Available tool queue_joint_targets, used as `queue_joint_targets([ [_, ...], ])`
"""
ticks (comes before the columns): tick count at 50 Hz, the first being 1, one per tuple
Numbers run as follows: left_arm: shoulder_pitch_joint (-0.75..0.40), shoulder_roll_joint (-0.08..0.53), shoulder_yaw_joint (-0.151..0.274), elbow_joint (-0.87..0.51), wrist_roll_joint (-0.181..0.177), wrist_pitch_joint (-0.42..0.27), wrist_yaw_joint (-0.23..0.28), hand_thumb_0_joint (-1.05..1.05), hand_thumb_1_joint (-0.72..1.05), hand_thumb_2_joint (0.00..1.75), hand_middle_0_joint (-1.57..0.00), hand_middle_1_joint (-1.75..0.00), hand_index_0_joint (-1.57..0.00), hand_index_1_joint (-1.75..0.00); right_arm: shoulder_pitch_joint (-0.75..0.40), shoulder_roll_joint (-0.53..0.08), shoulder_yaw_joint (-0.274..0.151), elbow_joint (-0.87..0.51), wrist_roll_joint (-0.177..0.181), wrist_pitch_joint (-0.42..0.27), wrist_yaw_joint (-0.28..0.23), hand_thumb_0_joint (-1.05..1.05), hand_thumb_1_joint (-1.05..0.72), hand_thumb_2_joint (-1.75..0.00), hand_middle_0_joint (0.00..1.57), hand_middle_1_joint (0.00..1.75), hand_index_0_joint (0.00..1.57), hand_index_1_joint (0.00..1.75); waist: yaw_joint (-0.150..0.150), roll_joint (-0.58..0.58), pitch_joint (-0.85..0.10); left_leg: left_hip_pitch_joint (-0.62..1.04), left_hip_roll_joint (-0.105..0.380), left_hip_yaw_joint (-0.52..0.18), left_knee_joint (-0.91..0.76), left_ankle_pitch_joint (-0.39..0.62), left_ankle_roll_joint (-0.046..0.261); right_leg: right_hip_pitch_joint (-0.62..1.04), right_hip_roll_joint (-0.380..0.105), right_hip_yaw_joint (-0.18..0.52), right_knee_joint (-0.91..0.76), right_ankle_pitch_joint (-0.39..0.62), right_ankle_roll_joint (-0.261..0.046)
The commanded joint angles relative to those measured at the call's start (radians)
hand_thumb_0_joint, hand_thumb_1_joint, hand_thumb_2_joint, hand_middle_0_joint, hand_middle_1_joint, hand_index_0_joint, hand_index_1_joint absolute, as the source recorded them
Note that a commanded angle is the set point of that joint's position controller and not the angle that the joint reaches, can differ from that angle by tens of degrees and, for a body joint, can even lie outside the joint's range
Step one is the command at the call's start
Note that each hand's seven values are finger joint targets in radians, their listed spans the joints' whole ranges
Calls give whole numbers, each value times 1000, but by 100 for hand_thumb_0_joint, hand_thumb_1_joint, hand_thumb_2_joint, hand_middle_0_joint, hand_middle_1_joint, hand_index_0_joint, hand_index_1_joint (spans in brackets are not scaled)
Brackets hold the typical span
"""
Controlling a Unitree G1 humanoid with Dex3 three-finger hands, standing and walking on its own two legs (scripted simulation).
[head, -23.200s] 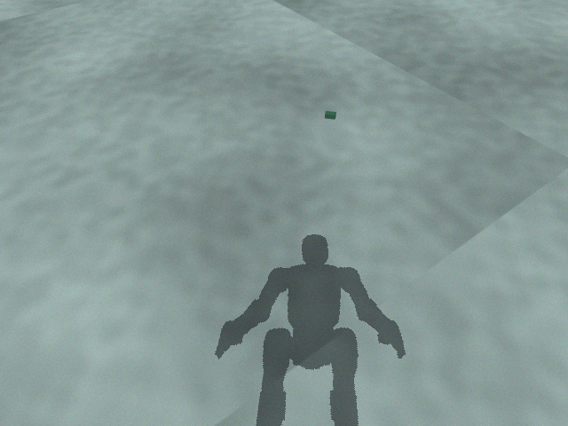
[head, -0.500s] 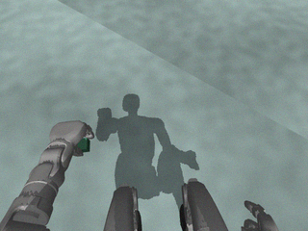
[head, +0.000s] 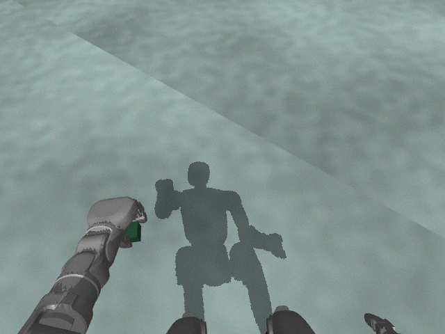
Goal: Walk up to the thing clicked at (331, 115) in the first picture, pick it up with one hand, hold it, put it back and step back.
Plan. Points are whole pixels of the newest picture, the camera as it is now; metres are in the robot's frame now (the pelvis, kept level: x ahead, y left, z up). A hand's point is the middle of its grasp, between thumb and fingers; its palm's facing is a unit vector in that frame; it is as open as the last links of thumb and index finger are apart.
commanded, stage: lift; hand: left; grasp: from above
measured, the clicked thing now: (124, 233) +0.35 +0.23 -0.11
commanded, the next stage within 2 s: hold in 0.06 s
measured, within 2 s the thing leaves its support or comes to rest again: neither
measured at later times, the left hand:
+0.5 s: hand (113, 216) +0.35 +0.23 -0.02, palm faces -0.46 -0.03 -0.89, open 6.5 cm
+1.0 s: hand (111, 217) +0.33 +0.22 +0.00, palm faces -0.45 -0.03 -0.89, open 6.5 cm
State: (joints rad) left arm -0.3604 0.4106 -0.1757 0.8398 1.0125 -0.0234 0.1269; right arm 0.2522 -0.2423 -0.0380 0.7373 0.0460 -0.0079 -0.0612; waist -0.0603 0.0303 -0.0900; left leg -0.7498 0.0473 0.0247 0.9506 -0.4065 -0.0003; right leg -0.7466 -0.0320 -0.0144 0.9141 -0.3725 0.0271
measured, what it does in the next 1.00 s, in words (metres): stands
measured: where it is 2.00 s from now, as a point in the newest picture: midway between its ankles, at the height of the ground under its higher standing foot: outside the picture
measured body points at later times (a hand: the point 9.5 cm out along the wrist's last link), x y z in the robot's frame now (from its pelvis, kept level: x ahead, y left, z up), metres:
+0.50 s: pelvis +0.03 +0.00 +0.03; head +0.06 -0.01 +0.48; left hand +0.37 +0.23 +0.03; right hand +0.13 -0.27 -0.09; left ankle +0.03 +0.12 -0.68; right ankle +0.04 -0.14 -0.68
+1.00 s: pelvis +0.03 +0.00 +0.04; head +0.05 -0.02 +0.49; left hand +0.35 +0.22 +0.05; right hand +0.15 -0.27 -0.08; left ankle +0.03 +0.12 -0.68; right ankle +0.04 -0.14 -0.68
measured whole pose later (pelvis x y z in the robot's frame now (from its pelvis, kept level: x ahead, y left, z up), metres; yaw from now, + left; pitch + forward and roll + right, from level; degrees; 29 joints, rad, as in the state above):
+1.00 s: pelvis +0.03 +0.00 +0.04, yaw -1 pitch +4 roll +0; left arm -0.26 0.42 -0.19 0.66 1.01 -0.06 -0.02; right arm 0.22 -0.25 -0.04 0.69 0.07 0.07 -0.07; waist -0.01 0.04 -0.04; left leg -0.37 0.03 0.06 0.59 -0.29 0.00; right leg -0.40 -0.04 0.01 0.60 -0.27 0.03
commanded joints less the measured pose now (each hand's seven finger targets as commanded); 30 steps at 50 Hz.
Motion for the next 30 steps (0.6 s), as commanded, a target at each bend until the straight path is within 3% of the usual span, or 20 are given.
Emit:
queue_joint_targets([
  [1, -285, 207, 77, -156, -6, 2, 29, 0, 83, 18, -122, -8, -122, -8, 25, -149, -54, -89, -3, -24, -5, 0, -89, -90, 20, 30, 20, 30, 4, 2, -294, 246, -53, -21, -190, 191, 7, 206, 52, 16, -193, 165, -35],
  [6, -263, 190, 65, -172, -9, -7, 16, 0, 83, 18, -122, -7, -122, -7, 9, -145, -55, -99, 0, -17, -4, 0, -89, -90, 20, 30, 20, 30, 10, 15, -269, 299, -54, -16, -246, 204, 3, 239, 55, 10, -239, 169, -38],
  [10, -305, 220, 78, -226, -4, -22, -1, 0, 81, 18, -119, -9, -120, -8, 11, -152, -60, -99, 0, -9, -5, 0, -89, -90, 20, 30, 20, 30, 13, 16, -310, 363, -54, -13, -260, 298, 2, 299, 55, 10, -253, 250, -36],
  [11, -316, 240, 88, -249, 0, -26, -3, 0, 81, 19, -118, -11, -119, -10, 5, -153, -61, -101, 1, -7, -5, 0, -89, -90, 20, 30, 20, 30, 26, 34, -321, 390, -54, -9, -273, 304, 0, 306, 55, 7, -261, 252, -37],
  [13, -264, 189, 60, -192, 4, -24, -12, 0, 82, 21, -121, -8, -121, -8, 3, -150, -58, -100, 2, -2, -4, 0, -89, -90, 20, 30, 20, 30, 9, -3, -260, 376, -53, -10, -283, 303, 3, 297, 58, 7, -275, 253, -36],
  [15, -272, 228, 87, -206, 3, -28, -14, 0, 82, 21, -121, -8, -121, -8, 0, -156, -62, -102, 1, 2, -4, 0, -89, -90, 20, 30, 20, 30, 22, 14, -273, 399, -53, -9, -298, 315, -1, 313, 57, 3, -286, 256, -38],
  [16, -262, 206, 74, -205, 3, -28, -20, 0, 82, 21, -119, -9, -120, -9, 3, -152, -60, -105, 3, 4, -2, 0, -89, -89, 20, 30, 20, 30, 18, 9, -258, 398, -52, -8, -305, 324, -1, 313, 59, 4, -286, 264, -39],
  [18, -283, 217, 75, -243, 7, -31, -30, 0, 82, 23, -121, -9, -121, -9, -7, -154, -62, -112, 4, 9, -2, 0, -89, -90, 20, 30, 20, 30, 30, 24, -270, 418, -56, -2, -315, 329, -1, 333, 58, 9, -302, 271, -39],
  [21, -265, 214, 77, -248, -2, -27, -42, 0, 83, 22, -120, -9, -121, -8, -14, -152, -61, -115, 6, 12, -2, 0, -89, -89, 20, 30, 20, 30, 23, 18, -258, 426, -54, -2, -330, 341, -1, 348, 61, 8, -310, 283, -39],
  [22, -240, 213, 76, -238, -3, -24, -48, 0, 84, 21, -120, -9, -121, -8, -24, -152, -60, -120, 6, 14, -3, 0, -89, -89, 20, 30, 20, 30, 36, 14, -248, 433, -54, 1, -335, 349, -1, 358, 60, 4, -316, 285, -39],
  [23, -229, 196, 63, -237, -3, -25, -55, 0, 83, 21, -122, -6, -122, -6, -20, -155, -61, -124, 8, 15, -2, 0, -89, -90, 20, 30, 20, 30, 25, -7, -245, 444, -52, -1, -337, 364, 0, 358, 61, 3, -314, 298, -39],
  [26, -260, 230, 84, -292, -3, -30, -69, 0, 82, 20, -119, -9, -120, -8, -26, -152, -59, -131, 9, 21, -5, 0, -89, -90, 20, 30, 20, 30, 43, 12, -256, 444, -56, 3, -347, 366, 2, 385, 60, 9, -326, 305, -38],
  [28, -226, 209, 72, -268, -5, -28, -77, 0, 84, 20, -121, -7, -122, -7, -37, -150, -57, -140, 10, 23, -5, 0, -89, -90, 20, 30, 20, 30, 37, 0, -235, 455, -56, 6, -355, 364, 2, 383, 60, 11, -335, 302, -38],
  [30, -238, 224, 81, -293, -6, -31, -83, 0, 83, 18, -119, -8, -121, -6, -35, -154, -59, -139, 10, 26, -8, 0, -89, -90, 20, 30, 20, 30, 34, 0, -243, 459, -52, 2, -359, 384, 2, 387, 63, 7, -332, 317, -38],
])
